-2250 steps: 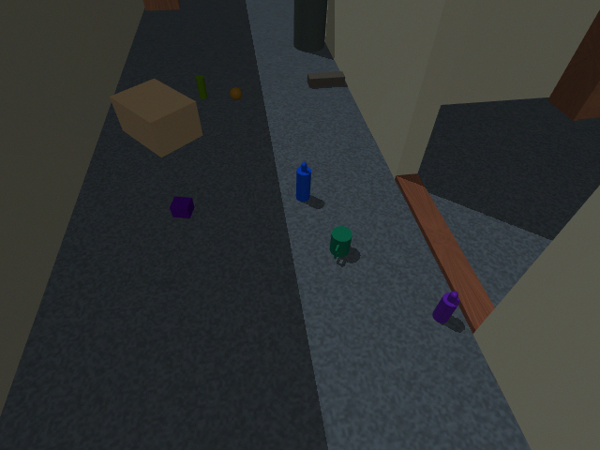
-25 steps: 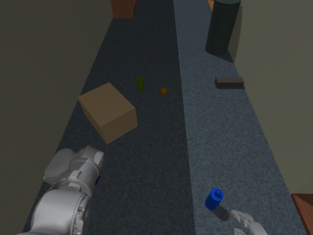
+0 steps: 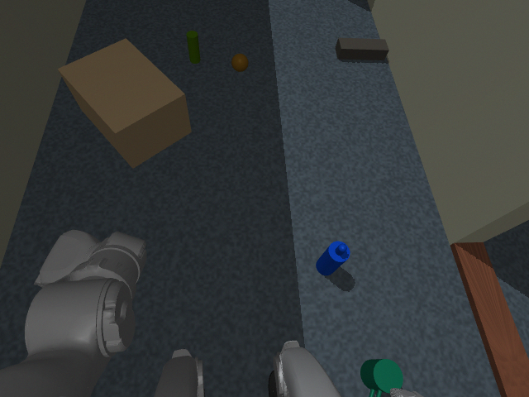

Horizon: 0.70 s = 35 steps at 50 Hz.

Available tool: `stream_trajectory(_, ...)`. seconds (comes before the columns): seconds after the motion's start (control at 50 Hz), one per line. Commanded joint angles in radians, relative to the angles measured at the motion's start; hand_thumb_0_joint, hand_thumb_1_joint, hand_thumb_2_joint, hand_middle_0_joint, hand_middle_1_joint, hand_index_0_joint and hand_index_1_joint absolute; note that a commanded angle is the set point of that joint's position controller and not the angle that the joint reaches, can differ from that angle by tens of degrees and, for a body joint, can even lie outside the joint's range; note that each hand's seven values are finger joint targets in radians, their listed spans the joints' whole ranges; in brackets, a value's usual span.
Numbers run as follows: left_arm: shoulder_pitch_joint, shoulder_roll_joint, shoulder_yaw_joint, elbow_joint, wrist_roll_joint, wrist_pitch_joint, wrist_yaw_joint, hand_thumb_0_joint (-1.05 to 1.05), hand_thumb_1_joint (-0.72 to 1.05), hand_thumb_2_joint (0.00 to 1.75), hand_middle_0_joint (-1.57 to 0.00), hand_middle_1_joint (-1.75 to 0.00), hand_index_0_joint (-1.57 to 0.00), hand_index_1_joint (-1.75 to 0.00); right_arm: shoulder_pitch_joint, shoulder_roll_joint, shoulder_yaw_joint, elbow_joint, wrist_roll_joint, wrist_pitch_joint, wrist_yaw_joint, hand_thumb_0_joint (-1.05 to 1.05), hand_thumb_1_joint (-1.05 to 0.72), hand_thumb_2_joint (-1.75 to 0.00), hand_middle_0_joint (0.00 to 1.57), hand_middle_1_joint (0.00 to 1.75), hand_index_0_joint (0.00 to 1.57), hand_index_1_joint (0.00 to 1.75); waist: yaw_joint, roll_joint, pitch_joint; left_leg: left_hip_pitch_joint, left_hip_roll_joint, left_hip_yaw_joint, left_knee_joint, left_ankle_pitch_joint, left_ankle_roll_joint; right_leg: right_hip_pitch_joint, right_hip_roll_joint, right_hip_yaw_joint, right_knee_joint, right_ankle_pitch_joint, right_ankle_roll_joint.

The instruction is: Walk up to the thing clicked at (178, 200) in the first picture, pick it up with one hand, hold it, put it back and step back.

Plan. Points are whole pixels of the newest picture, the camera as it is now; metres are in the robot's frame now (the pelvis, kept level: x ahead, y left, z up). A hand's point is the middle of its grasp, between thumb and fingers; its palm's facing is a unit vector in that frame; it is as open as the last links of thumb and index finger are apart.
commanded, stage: crouch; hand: left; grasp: from above
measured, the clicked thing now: (99, 276) +0.35 +0.26 -0.16
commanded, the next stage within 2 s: lower in 1.44 s
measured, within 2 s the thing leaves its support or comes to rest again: neither
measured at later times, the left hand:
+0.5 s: hand (135, 274) +0.40 +0.25 -0.36, palm faces -0.02 -0.46 -0.89, open 10.8 cm
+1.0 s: hand (155, 271) +0.44 +0.23 -0.47, palm faces -0.07 -0.45 -0.89, open 10.8 cm
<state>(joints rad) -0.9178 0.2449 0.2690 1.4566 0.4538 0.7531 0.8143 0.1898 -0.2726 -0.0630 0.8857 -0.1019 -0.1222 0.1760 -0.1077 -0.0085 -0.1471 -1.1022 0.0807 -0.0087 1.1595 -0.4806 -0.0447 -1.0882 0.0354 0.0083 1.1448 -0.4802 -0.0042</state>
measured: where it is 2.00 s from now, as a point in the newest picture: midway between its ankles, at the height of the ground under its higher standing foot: outside the picture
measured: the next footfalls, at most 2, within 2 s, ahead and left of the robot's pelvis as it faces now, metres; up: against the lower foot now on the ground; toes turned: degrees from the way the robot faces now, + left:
none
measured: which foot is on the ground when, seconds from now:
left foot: down 0.00-1.00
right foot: down 0.00-1.00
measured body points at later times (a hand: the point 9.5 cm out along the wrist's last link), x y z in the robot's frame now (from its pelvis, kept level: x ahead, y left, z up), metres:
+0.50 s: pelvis -0.05 +0.01 -0.22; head +0.19 +0.03 +0.17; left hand +0.41 +0.27 -0.30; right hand -0.02 -0.26 -0.35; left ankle +0.03 +0.14 -0.64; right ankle +0.03 -0.12 -0.64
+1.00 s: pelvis -0.06 +0.00 -0.32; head +0.21 +0.01 +0.04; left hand +0.44 +0.25 -0.42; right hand -0.07 -0.28 -0.44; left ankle +0.03 +0.14 -0.64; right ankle +0.03 -0.12 -0.64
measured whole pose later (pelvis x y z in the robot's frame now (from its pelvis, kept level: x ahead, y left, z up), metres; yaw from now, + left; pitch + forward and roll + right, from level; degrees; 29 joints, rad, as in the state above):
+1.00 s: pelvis -0.06 +0.00 -0.32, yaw -4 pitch +38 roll -4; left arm -1.34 0.66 0.44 1.69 0.55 0.59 0.78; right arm 0.13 -0.34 0.03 0.84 -0.13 -0.12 0.30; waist -0.30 0.03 -0.04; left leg -2.28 0.07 -0.13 2.31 -0.70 -0.05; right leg -2.26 0.06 -0.05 2.27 -0.68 0.02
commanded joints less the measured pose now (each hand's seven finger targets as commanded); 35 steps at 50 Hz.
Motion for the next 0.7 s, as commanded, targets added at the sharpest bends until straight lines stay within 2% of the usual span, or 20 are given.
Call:
stream_trajectory(0.0, -0.456, 0.184, -0.017, -0.139, 0.034, -0.074, 0.082, 0.0, 0.7, 0.89, -1.04, -0.76, -1.03, -0.78, 0.055, -0.185, -0.04, -0.055, -0.017, -0.021, 0.0, 0.0, -0.87, -0.89, 0.2, 0.3, 0.2, 0.3, -0.028, 0.102, -0.563, 0.158, -0.054, 0.031, 0.07, 0.266, -0.016, 0.071, 0.022, -0.035, 0.023, 0.296, -0.021)
stream_trajectory(0.06, -0.507, 0.226, -0.013, -0.127, 0.048, -0.115, 0.093, 0.0, 0.7, 0.84, -1.06, -0.71, -1.05, -0.73, 0.06, -0.211, -0.037, -0.043, -0.029, -0.018, 0.0, 0.0, -0.87, -0.89, 0.2, 0.3, 0.2, 0.3, -0.054, 0.115, -0.621, 0.077, -0.048, 0.011, 0.174, 0.227, -0.014, -0.058, 0.023, -0.049, 0.125, 0.249, -0.025)
stream_trajectory(0.1, -0.569, 0.276, -0.003, -0.136, 0.058, -0.139, 0.098, 0.0, 0.66, 0.82, -1.05, -0.7, -1.03, -0.72, 0.066, -0.218, -0.029, -0.025, -0.037, -0.02, -0.004, 0.0, -0.88, -0.9, 0.2, 0.3, 0.2, 0.3, -0.057, 0.169, -0.64, 0.032, -0.045, 0.004, 0.23, 0.179, -0.017, -0.15, 0.018, -0.056, 0.185, 0.19, -0.027)
stream_trajectory(0.12, -0.57, 0.302, 0.009, -0.099, 0.06, -0.144, 0.098, 0.0, 0.63, 0.82, -1.03, -0.69, -1.01, -0.71, 0.065, -0.22, -0.025, -0.016, -0.037, -0.018, -0.007, 0.0, -0.88, -0.9, 0.2, 0.3, 0.2, 0.3, -0.066, 0.17, -0.634, 0.0, -0.045, -0.001, 0.254, 0.125, -0.017, -0.195, 0.019, -0.058, 0.204, 0.127, -0.027)
stream_trajectory(0.16, -0.613, 0.324, 0.022, -0.119, 0.06, -0.166, 0.091, 0.0, 0.59, 0.82, -1.01, -0.65, -0.99, -0.69, 0.076, -0.221, -0.023, -0.004, -0.039, -0.019, -0.008, 0.0, -0.88, -0.9, 0.2, 0.3, 0.2, 0.3, -0.072, 0.193, -0.661, -0.049, -0.038, -0.009, 0.307, 0.101, -0.019, -0.26, 0.014, -0.068, 0.256, 0.105, -0.023)
stream_trajectory(0.18, -0.618, 0.359, 0.037, -0.073, 0.061, -0.169, 0.086, 0.0, 0.57, 0.85, -1.02, -0.66, -0.98, -0.7, 0.071, -0.222, -0.014, 0.008, -0.039, -0.021, -0.009, 0.0, -0.89, -0.9, 0.2, 0.3, 0.2, 0.3, -0.073, 0.201, -0.657, -0.076, -0.036, -0.016, 0.324, 0.068, -0.018, -0.31, 0.013, -0.078, 0.285, 0.077, -0.024)
stream_trajectory(0.28, -0.65, 0.421, 0.063, -0.042, 0.082, -0.167, 0.07, 0.0, 0.62, 0.87, -1.08, -0.64, -1.04, -0.69, 0.103, -0.223, -0.001, -0.001, -0.047, -0.011, 0.005, 0.0, -0.89, -0.9, 0.2, 0.3, 0.2, 0.3, -0.084, 0.218, -0.714, -0.211, -0.039, -0.004, 0.476, 0.089, -0.01, -0.391, 0.009, -0.077, 0.414, 0.119, -0.019)
stream_trajectory(0.32, -0.659, 0.448, 0.073, -0.03, 0.085, -0.162, 0.068, 0.0, 0.65, 0.87, -1.1, -0.65, -1.06, -0.69, 0.095, -0.22, 0.005, -0.012, -0.047, -0.012, 0.018, 0.0, -0.89, -0.9, 0.2, 0.3, 0.2, 0.3, -0.097, 0.226, -0.733, -0.254, -0.041, -0.009, 0.522, 0.05, -0.002, -0.453, 0.007, -0.078, 0.457, 0.089, -0.017)
stream_trajectory(0.36, -0.68, 0.457, 0.086, -0.015, 0.073, -0.16, 0.068, 0.0, 0.66, 0.84, -1.11, -0.62, -1.07, -0.66, 0.107, -0.218, 0.007, -0.016, -0.045, -0.006, 0.023, 0.0, -0.9, -0.9, 0.2, 0.3, 0.2, 0.3, -0.105, 0.216, -0.755, -0.302, -0.042, -0.003, 0.575, 0.031, 0.003, -0.478, 0.009, -0.07, 0.48, 0.069, -0.012)
stream_trajectory(0.44, -0.731, 0.465, 0.103, -0.03, 0.031, -0.169, 0.052, 0.0, 0.69, 0.84, -1.13, -0.59, -1.09, -0.64, 0.128, -0.214, 0.017, -0.029, -0.039, 0.003, 0.041, 0.0, -0.89, -0.9, 0.2, 0.3, 0.2, 0.3, -0.126, 0.246, -0.791, -0.35, -0.043, -0.008, 0.654, 0.041, 0.005, -0.549, 0.003, -0.083, 0.57, 0.093, -0.012)
stream_trajectory(0.52, -0.775, 0.49, 0.086, -0.046, 0.051, -0.174, 0.03, 0.0, 0.75, 0.86, -1.17, -0.61, -1.13, -0.66, 0.163, -0.229, 0.021, -0.027, -0.026, 0.014, 0.053, 0.0, -0.9, -0.9, 0.2, 0.3, 0.2, 0.3, -0.139, 0.277, -0.814, -0.399, -0.042, 0.002, 0.726, 0.039, 0.005, -0.583, 0.009, -0.081, 0.627, 0.111, -0.008)
stream_trajectory(0.56, -0.796, 0.517, 0.093, -0.06, 0.067, -0.174, 0.03, 0.0, 0.8, 0.87, -1.2, -0.61, -1.17, -0.65, 0.176, -0.242, 0.018, -0.028, -0.018, 0.019, 0.06, 0.0, -0.9, -0.9, 0.2, 0.3, 0.2, 0.3, -0.135, 0.323, -0.84, -0.386, -0.04, -0.005, 0.743, 0.065, 0.002, -0.613, 0.006, -0.091, 0.67, 0.138, -0.016)
stream_trajectory(0.6, -0.801, 0.536, 0.1, -0.044, 0.082, -0.175, 0.028, 0.0, 0.82, 0.88, -1.2, -0.64, -1.17, -0.68, 0.166, -0.246, 0.021, -0.028, -0.026, 0.016, 0.07, 0.0, -0.9, -0.9, 0.2, 0.3, 0.2, 0.3, -0.145, 0.331, -0.838, -0.405, -0.038, -0.013, 0.773, 0.066, 0.004, -0.651, 0.003, -0.101, 0.715, 0.141, -0.016)
stream_trajectory(0.62, -0.792, 0.524, 0.1, -0.022, 0.08, -0.177, 0.027, 0.0, 0.82, 0.88, -1.2, -0.64, -1.17, -0.68, 0.182, -0.248, 0.019, -0.029, -0.025, 0.02, 0.074, 0.0, -0.9, -0.9, 0.2, 0.3, 0.2, 0.3, -0.157, 0.305, -0.819, -0.439, -0.038, -0.009, 0.79, 0.063, 0.006, -0.649, 0.007, -0.1, 0.727, 0.143, -0.012)
stream_trajectory(0.66, -0.778, 0.544, 0.112, 0.01, 0.086, -0.176, 0.027, 0.0, 0.81, 0.9, -1.2, -0.65, -1.17, -0.69, 0.193, -0.249, 0.021, -0.026, -0.029, 0.018, 0.083, 0.0, -0.9, -0.9, 0.2, 0.3, 0.2, 0.3, -0.164, 0.278, -0.795, -0.479, -0.04, -0.008, 0.82, 0.054, 0.011, -0.664, 0.006, -0.1, 0.748, 0.136, -0.007)
stream_trajectory(0.68, -0.807, 0.565, 0.125, -0.002, 0.084, -0.18, 0.031, 0.0, 0.83, 0.88, -1.21, -0.65, -1.18, -0.68, 0.202, -0.254, 0.02, -0.025, -0.026, 0.016, 0.085, 0.0, -0.9, -0.9, 0.2, 0.3, 0.2, 0.3, -0.161, 0.29, -0.807, -0.495, -0.039, -0.003, 0.837, 0.061, 0.014, -0.668, 0.007, -0.094, 0.755, 0.146, -0.004)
